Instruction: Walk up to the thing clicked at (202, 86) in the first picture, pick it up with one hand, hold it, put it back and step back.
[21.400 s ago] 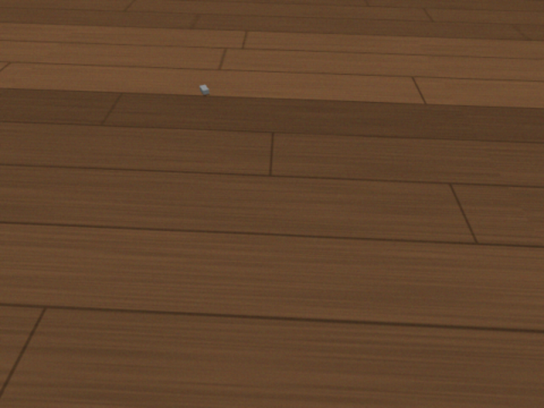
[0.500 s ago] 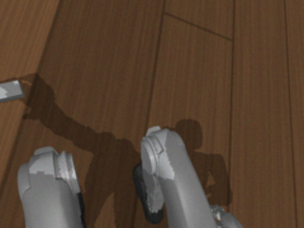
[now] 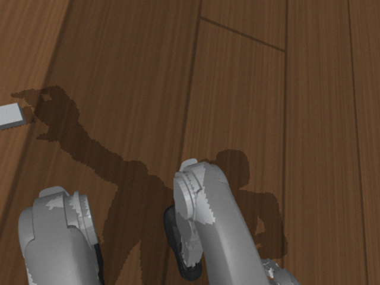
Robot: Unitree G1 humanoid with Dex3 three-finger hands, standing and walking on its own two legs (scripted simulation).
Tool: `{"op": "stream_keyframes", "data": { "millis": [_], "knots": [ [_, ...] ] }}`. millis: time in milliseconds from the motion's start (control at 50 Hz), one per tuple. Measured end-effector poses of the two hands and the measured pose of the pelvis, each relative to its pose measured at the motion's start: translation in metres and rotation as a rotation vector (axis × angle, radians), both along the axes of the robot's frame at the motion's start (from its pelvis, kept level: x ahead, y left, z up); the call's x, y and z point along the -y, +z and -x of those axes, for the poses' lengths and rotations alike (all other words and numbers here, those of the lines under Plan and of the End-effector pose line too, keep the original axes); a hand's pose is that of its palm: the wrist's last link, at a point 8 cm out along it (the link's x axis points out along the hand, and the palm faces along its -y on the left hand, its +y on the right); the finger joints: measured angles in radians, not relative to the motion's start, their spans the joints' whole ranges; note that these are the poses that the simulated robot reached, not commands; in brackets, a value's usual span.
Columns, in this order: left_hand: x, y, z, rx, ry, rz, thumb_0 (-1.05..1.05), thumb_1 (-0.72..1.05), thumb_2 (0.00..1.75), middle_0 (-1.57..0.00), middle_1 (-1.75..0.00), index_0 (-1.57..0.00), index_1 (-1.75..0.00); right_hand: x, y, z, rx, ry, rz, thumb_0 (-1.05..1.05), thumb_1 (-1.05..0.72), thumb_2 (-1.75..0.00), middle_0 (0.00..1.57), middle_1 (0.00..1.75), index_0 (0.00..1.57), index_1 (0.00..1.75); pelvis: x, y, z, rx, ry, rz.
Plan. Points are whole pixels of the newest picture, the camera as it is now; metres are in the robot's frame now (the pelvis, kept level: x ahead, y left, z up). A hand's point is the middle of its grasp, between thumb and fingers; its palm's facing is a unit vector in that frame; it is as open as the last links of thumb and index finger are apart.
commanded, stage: approach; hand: left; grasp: from above
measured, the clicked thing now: (3, 117) +0.50 +0.31 -0.30
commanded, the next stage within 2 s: close in in 0.40 s
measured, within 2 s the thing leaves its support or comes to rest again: neither
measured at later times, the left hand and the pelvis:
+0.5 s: hand out of the picture +0.47 +0.33 -0.19, palm faces -0.47 -0.12 -0.87, open 11.9 cm; pelvis +0.00 +0.00 +0.00, yaw +0 degrees
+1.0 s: hand out of the picture +0.48 +0.31 -0.22, palm faces -0.44 -0.14 -0.89, open 12.3 cm; pelvis +0.00 +0.00 -0.01, yaw -2 degrees
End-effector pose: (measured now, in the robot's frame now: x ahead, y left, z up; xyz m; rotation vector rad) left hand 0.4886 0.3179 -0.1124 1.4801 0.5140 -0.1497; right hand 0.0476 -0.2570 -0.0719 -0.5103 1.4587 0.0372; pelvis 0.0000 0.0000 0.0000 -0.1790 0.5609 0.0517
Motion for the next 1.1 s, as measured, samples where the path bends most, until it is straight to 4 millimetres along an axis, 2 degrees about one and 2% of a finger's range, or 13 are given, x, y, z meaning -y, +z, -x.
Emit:
{"op": "stream_keyframes", "data": {
  "millis": [120, 200, 260, 340, 440, 500, 680, 780, 880, 1100],
  "knots": [
    [0.025, 0.001, -0.024, 0.022, -0.001, 0.009, 0.0, -0.24, 0.75, -0.35, -0.77, -0.36, -0.77, 0.001, 0.006, 0.013, 0.005, -0.02, 0.016, 0.0, -0.9, -0.89, 0.2, 0.3, 0.21, 0.3, 0.0, -0.001, 0.001, 0.0, -0.01, 0.005],
    [0.032, -0.001, -0.031, 0.025, 0.019, -0.003, 0.0, -0.22, 0.73, -0.37, -0.75, -0.38, -0.75, -0.001, 0.008, 0.026, -0.016, -0.05, 0.012, 0.0, -0.9, -0.89, 0.2, 0.3, 0.21, 0.3, 0.0, -0.001, 0.0, -0.005, -0.015, 0.003],
    [0.028, -0.003, -0.028, 0.013, 0.045, -0.019, 0.0, -0.21, 0.72, -0.39, -0.73, -0.39, -0.73, -0.003, 0.007, 0.035, -0.039, -0.072, -0.001, 0.0, -0.9, -0.89, 0.2, 0.3, 0.21, 0.3, 0.001, 0.0, 0.0, -0.005, -0.019, -0.001],
    [0.015, -0.007, -0.015, -0.03, 0.09, -0.029, 0.01, -0.19, 0.69, -0.4, -0.71, -0.41, -0.71, -0.005, 0.004, 0.04, -0.06, -0.083, -0.019, 0.0, -0.9, -0.89, 0.2, 0.3, 0.21, 0.3, 0.001, 0.001, 0.001, 0.001, -0.021, -0.005],
    [-0.005, -0.014, 0.002, -0.084, 0.096, -0.019, 0.0, -0.17, 0.67, -0.41, -0.69, -0.42, -0.69, -0.005, 0.001, 0.035, -0.06, -0.057, -0.02, 0.0, -0.9, -0.89, 0.2, 0.3, 0.21, 0.3, 0.001, 0.0, 0.003, 0.014, -0.014, -0.003],
    [-0.01, -0.016, 0.006, -0.085, 0.061, -0.012, 0.0, -0.16, 0.67, -0.42, -0.69, -0.43, -0.69, -0.003, 0.001, 0.028, -0.056, -0.03, -0.011, 0.0, -0.9, -0.89, 0.2, 0.3, 0.21, 0.3, 0.001, -0.001, 0.003, 0.02, -0.009, 0.0],
    [-0.001, -0.017, 0.004, -0.031, -0.003, 0.015, 0.0, -0.17, 0.69, -0.42, -0.68, -0.42, -0.68, 0.004, 0.006, 0.0, -0.003, 0.033, 0.022, 0.0, -0.9, -0.89, 0.2, 0.3, 0.21, 0.3, 0.0, -0.002, 0.001, 0.019, -0.006, 0.011],
    [0.004, -0.023, 0.001, -0.023, 0.006, 0.009, 0.0, -0.17, 0.7, -0.42, -0.67, -0.42, -0.67, 0.002, 0.008, -0.005, 0.023, 0.049, 0.024, 0.0, -0.89, -0.89, 0.2, 0.3, 0.2, 0.3, -0.001, -0.003, 0.001, 0.02, -0.009, 0.015],
    [0.007, -0.032, -0.001, -0.03, 0.035, 0.011, 0.0, -0.19, 0.71, -0.4, -0.66, -0.4, -0.67, -0.002, 0.008, 0.001, 0.016, 0.053, 0.013, 0.0, -0.89, -0.89, 0.2, 0.3, 0.2, 0.3, -0.001, -0.005, 0.001, 0.024, -0.015, 0.016],
    [0.009, -0.062, -0.001, -0.045, 0.047, 0.026, 0.0, -0.21, 0.72, -0.38, -0.66, -0.37, -0.68, -0.011, 0.01, 0.03, -0.057, 0.051, -0.002, 0.0, -0.89, -0.9, 0.2, 0.3, 0.21, 0.3, -0.002, -0.011, 0.002, 0.046, -0.027, 0.028]
  ]
}}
